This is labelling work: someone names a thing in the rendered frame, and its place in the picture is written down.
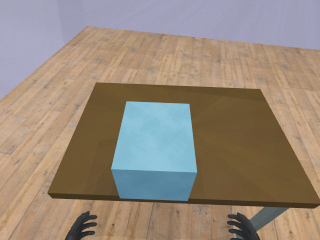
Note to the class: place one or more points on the left robot hand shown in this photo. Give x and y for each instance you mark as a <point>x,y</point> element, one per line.
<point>75,233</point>

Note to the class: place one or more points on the right robot hand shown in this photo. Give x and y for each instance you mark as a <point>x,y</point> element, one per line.
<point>248,231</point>

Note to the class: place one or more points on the carton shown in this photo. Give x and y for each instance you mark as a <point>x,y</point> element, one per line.
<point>155,157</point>

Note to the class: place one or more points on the table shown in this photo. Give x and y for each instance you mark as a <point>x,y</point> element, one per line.
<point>243,157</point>

